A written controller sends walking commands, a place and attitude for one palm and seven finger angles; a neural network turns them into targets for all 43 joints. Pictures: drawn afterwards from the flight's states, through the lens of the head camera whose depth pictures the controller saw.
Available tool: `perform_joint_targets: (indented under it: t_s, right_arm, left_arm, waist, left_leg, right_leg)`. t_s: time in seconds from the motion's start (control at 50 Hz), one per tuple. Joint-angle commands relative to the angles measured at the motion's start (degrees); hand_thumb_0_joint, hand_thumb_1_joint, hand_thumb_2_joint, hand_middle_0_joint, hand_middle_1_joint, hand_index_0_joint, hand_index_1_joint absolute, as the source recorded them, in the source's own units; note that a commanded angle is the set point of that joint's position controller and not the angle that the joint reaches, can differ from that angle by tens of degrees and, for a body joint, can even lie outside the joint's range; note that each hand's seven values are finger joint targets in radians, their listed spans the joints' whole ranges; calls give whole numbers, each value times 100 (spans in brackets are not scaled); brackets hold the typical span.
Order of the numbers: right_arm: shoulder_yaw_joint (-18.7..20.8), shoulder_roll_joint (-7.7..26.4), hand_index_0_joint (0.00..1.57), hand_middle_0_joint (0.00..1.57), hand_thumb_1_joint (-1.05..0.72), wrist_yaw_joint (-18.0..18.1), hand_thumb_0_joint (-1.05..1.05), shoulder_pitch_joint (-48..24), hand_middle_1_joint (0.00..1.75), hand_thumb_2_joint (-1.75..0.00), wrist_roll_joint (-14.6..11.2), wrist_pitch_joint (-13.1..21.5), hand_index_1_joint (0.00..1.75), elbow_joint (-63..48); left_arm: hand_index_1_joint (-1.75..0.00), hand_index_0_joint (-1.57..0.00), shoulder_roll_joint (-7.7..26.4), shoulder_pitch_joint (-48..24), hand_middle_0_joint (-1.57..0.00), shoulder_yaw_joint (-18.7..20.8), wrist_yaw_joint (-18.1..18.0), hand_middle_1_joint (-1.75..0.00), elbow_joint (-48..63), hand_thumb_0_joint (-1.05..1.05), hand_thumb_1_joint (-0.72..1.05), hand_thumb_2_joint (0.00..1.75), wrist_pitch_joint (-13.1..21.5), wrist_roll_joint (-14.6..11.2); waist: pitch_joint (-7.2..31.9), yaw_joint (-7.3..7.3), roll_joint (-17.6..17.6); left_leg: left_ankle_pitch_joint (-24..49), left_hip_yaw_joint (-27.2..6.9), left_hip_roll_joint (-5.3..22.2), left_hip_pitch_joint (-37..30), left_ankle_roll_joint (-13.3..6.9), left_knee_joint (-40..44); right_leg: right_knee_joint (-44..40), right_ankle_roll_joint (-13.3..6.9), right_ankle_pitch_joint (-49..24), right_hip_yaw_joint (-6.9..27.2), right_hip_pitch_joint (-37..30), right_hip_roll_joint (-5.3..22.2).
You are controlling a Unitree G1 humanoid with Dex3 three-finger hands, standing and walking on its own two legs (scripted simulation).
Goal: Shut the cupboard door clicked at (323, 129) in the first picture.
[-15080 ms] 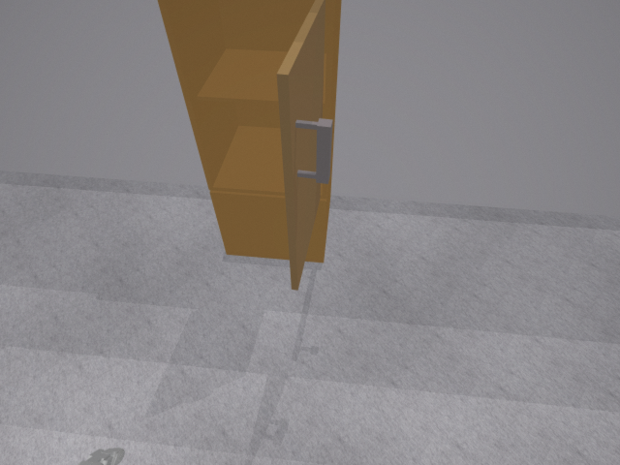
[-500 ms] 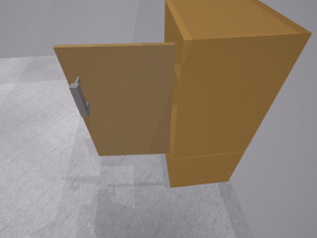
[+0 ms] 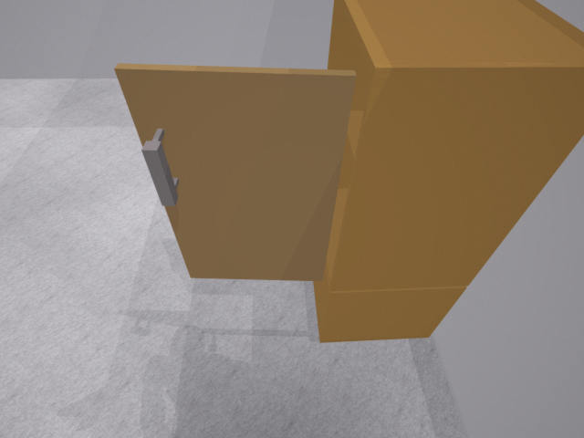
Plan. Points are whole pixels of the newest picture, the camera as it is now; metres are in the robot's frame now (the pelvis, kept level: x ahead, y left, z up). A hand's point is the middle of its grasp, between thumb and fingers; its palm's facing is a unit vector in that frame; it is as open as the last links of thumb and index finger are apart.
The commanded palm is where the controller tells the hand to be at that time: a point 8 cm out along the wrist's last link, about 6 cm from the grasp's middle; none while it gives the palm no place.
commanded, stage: shuffle to correct the standing spot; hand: left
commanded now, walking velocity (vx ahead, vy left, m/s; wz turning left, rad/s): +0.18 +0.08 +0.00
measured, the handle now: (164, 167) +0.54 +0.27 +0.05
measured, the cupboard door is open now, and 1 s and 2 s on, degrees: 86 86 86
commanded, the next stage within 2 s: come to a stop and stand still in 0.54 s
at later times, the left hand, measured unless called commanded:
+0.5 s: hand out of the picture +0.15 +0.17 -0.15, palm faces +0.11 -0.96 -0.24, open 7.2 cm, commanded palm none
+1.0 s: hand out of the picture +0.12 +0.22 -0.17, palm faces +0.10 -0.97 -0.22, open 7.3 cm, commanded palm none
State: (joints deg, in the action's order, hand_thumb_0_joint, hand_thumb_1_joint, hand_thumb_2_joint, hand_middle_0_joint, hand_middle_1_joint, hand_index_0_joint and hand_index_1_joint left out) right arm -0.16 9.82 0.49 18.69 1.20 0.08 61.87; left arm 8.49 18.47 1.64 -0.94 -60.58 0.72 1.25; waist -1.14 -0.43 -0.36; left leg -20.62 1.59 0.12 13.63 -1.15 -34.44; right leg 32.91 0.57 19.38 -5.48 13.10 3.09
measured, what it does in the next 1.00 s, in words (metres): walks ahead: right foot, then left foot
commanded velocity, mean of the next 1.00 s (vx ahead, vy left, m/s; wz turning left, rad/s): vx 0.03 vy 0.04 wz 0.00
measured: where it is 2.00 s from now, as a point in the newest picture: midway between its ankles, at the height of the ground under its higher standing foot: outside the picture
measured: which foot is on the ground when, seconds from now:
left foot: down 0.00-0.36, up 0.38-0.74, down 0.76-1.00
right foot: down 0.00-0.04, up 0.06-0.34, down 0.36-0.76, up 0.78-1.00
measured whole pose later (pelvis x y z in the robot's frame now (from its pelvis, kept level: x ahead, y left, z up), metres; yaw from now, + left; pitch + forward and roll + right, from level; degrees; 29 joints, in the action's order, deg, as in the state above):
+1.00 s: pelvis +0.13 +0.04 +0.00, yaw +2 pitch +0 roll +1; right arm 0.7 7.1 1.3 6.7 1.1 -0.4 56.2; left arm 10.1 17.0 1.8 -1.5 -59.0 -2.1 1.0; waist -3.4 -2.4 1.2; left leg -9.1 5.4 1.3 18.3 -0.7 -27.4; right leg 43.0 0.8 26.7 -2.8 17.4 1.6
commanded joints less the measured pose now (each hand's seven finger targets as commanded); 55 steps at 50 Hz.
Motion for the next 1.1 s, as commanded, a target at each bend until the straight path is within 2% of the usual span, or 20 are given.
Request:
perform_joint_targets:
  t_s: [0.0, 0.04, 0.06, 0.1, 0.28, 0.3, 0.34, 0.4, 0.46, 0.62, 0.68, 0.7, 0.74, 0.76, 0.8, 0.96, 1.0, 1.04, 1.06, 1.08]
  right_arm:
    - [97, 339, 20, 20, -90, -21, 0, 540, 30, -90, 15, 195, 30, -197]
    - [198, 877, 20, 20, -90, 83, 0, 1471, 30, -90, 68, 273, 30, 82]
    - [152, 811, 20, 20, -90, 144, 0, 1600, 30, -90, 63, 283, 30, 118]
    - [119, 661, 20, 20, -90, 166, 0, 1194, 30, -90, 64, 355, 30, -34]
    - [172, 769, 20, 20, -90, 118, 0, 590, 30, -90, -4, 323, 30, -64]
    - [159, 653, 20, 20, -90, 82, 0, 623, 30, -90, -52, 346, 30, -61]
    - [187, 404, 20, 20, -90, 42, 0, 681, 30, -90, -63, 340, 30, -376]
    - [263, 382, 20, 20, -90, -46, 0, 113, 30, -90, 52, 109, 30, -401]
    - [225, 162, 20, 20, -90, -111, 0, 315, 30, -90, 47, -28, 30, -272]
    - [221, 254, 20, 20, -90, -126, 0, -565, 30, -90, -50, -49, 30, -740]
    - [232, 286, 20, 20, -90, -67, 0, -325, 30, -90, -63, 13, 30, -680]
    - [253, 364, 20, 20, -90, -32, 0, -110, 30, -90, -61, 54, 30, -580]
    - [335, 1057, 20, 20, -90, 46, 0, 17, 30, -90, -4, 84, 30, -690]
    - [322, 1074, 20, 20, -90, 53, 0, -66, 30, -90, 22, 23, 30, -772]
    - [244, 828, 20, 20, -90, 142, 0, -576, 30, -90, 22, 67, 30, -742]
    - [386, 845, 20, 20, -90, 162, 0, -675, 30, -90, 8, -44, 30, -665]
    - [362, 661, 20, 20, -90, 134, 0, -703, 30, -90, -30, -46, 30, -649]
    - [409, 780, 20, 20, -90, 103, 0, -985, 30, -90, -128, 19, 30, -1088]
    - [362, 397, 20, 20, -90, 5, 0, -566, 30, -90, -57, -80, 30, -1058]
    - [346, 466, 20, 20, -90, -48, 0, -606, 30, -90, -13, -103, 30, -1138]
  left_arm:
    - [-30, -20, 871, 126, -20, 256, -59, -30, 323, 0, 90, 90, 56, 33]
    - [-30, -20, 404, -384, -20, 96, -34, -30, 575, 0, 90, 90, 61, 39]
    - [-30, -20, 476, -628, -20, 100, -44, -30, 668, 0, 90, 90, 117, 38]
    - [-30, -20, 423, -743, -20, 99, 19, -30, 632, 0, 90, 90, 186, -4]
    - [-30, -20, 296, 38, -20, 114, 89, -30, 449, 0, 90, 90, 187, 15]
    - [-30, -20, 597, 554, -20, 188, 58, -30, 316, 0, 90, 90, 268, 33]
    - [-30, -20, 1498, 1372, -20, 367, -31, -30, 191, 0, 90, 90, 296, 1]
    - [-30, -20, 985, 266, -20, 306, -99, -30, 422, 0, 90, 90, 238, -16]
    - [-30, -20, 739, -123, -20, 251, -88, -30, 541, 0, 90, 90, 266, 26]
    - [-30, -20, 1360, 64, -20, 400, -72, -30, 433, 0, 90, 90, 110, 59]
    - [-30, -20, 1247, 71, -20, 347, -96, -30, 373, 0, 90, 90, 2, 46]
    - [-30, -20, 1074, 67, -20, 307, -107, -30, 408, 0, 90, 90, -48, 57]
    - [-30, -20, 479, 484, -20, 172, -124, -30, 458, 0, 90, 90, -156, -35]
    - [-30, -20, 435, 510, -20, 108, -163, -30, 479, 0, 90, 90, -171, -3]
    - [-30, -20, 441, 493, -20, 90, -157, -30, 329, 0, 90, 90, -213, 16]
    - [-30, -20, 368, 452, -20, 67, -84, -30, 317, 0, 90, 90, -203, -1]
    - [-30, -20, 426, 710, -20, 74, -101, -30, 259, 0, 90, 90, -109, 21]
    - [-30, -20, 710, 636, -20, -10, -285, -30, 490, 0, 90, 90, -108, 127]
    - [-30, -20, 889, -108, -20, 15, -268, -30, 761, 0, 90, 90, -28, 58]
    - [-30, -20, 900, -128, -20, 100, -269, -30, 981, 0, 90, 90, 32, 39]
  waist:
    - [-441, 202, 26]
    - [-549, 559, -1952]
    - [-562, 558, -1286]
    - [-333, 360, -398]
    - [-95, -269, -311]
    - [191, -477, 204]
    - [686, -603, 1660]
    - [-449, -214, 886]
    - [-251, 92, 919]
    - [-44, -232, 931]
    - [103, -41, 1018]
    - [123, 51, 739]
    - [355, -51, -1140]
    - [117, 10, -821]
    - [188, -112, -1416]
    - [462, -20, -658]
    - [462, -142, -269]
    - [144, -77, 663]
    - [402, 335, 802]
    - [185, 192, 868]
  left_leg:
    - [288, -36, 138, -233, -123, 930]
    - [2220, -2442, 1585, -1416, -948, 1873]
    - [3310, -2649, 1868, -1692, -1384, 1698]
    - [4164, -2120, 1810, -1684, -1534, 1443]
    - [2837, -544, 933, -303, -832, 957]
    - [2385, -369, 651, 115, -615, 177]
    - [-1605, 86, -312, 1948, -103, -2719]
    - [-518, -364, 370, 2291, 42, -3726]
    - [238, -40, 383, 1593, 238, -2874]
    - [349, 346, 135, 1001, 417, -666]
    - [1022, 466, -15, -30, 346, 585]
    - [1508, 382, 178, -613, 302, 1046]
    - [3852, -1345, 1950, -817, -611, 1453]
    - [3238, -1403, 2110, -91, -940, 1695]
    - [2967, -1367, 1888, 161, -958, 1894]
    - [2764, -804, 1594, -142, -858, 1451]
    - [1993, -621, 1206, 180, -524, 1013]
    - [798, 131, 510, -21, 149, -215]
    - [193, 210, 257, 283, 134, -503]
    - [86, 162, 214, 514, 75, -748]
  right_leg:
    - [-508, -586, 604, 585, 567, 787]
    - [2090, -159, 1519, -255, 2359, -315]
    - [2820, -256, 1599, 160, 2809, -110]
    - [3017, -272, 1187, 337, 2725, 139]
    - [-116, -253, -726, -173, -266, -268]
    - [-564, -296, -1104, 182, -1244, -20]
    - [-1689, -1507, -1964, 3682, -2240, 2647]
    - [-2132, -1502, -59, 2917, -207, 2226]
    - [-2042, -1039, -1527, 1195, 376, 1470]
    - [-1425, -1008, -2500, 1038, -130, 1568]
    - [-813, -700, -2250, 773, 77, 1130]
    - [-347, -549, -1843, 640, 352, 868]
    - [846, 4, 1109, 47, 936, 48]
    - [1502, -44, 1584, 183, 723, -7]
    - [2082, -69, 1291, 485, 664, 49]
    - [505, -17, 431, 273, 244, -112]
    - [-787, -58, -528, 477, -317, -55]
    - [-1450, -256, -2373, 1726, 393, 708]
    - [-1511, -523, -233, 1483, 415, 745]
    - [-1551, -746, 79, 1699, 625, 757]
